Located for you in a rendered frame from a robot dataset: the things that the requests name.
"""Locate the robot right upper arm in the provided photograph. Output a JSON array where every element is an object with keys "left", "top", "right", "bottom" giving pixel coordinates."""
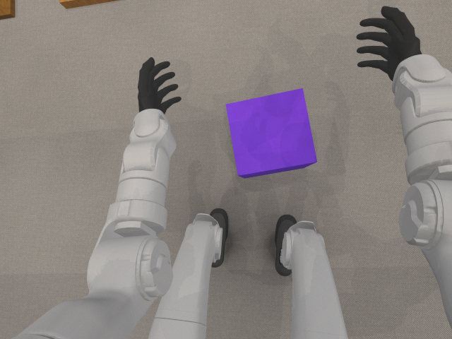
[{"left": 398, "top": 179, "right": 452, "bottom": 329}]

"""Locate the right robot hand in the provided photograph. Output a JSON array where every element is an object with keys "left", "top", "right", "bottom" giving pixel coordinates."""
[{"left": 357, "top": 6, "right": 422, "bottom": 81}]

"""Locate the right robot forearm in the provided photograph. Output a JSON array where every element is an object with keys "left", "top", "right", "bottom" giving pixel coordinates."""
[{"left": 392, "top": 54, "right": 452, "bottom": 186}]

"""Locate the left robot hand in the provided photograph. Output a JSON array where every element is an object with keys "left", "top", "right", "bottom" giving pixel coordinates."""
[{"left": 138, "top": 57, "right": 181, "bottom": 114}]

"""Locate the robot left shin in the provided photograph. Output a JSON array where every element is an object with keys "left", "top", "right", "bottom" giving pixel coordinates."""
[{"left": 185, "top": 213, "right": 219, "bottom": 234}]

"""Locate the robot right foot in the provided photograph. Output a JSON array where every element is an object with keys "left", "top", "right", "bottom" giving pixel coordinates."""
[{"left": 275, "top": 215, "right": 297, "bottom": 276}]

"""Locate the left robot forearm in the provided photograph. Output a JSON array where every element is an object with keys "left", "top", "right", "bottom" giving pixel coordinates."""
[{"left": 87, "top": 109, "right": 177, "bottom": 288}]

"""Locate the robot left upper arm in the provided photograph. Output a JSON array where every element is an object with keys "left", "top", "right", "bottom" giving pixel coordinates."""
[{"left": 12, "top": 235, "right": 173, "bottom": 339}]

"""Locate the carton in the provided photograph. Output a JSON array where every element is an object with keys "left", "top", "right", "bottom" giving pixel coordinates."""
[{"left": 226, "top": 88, "right": 317, "bottom": 178}]

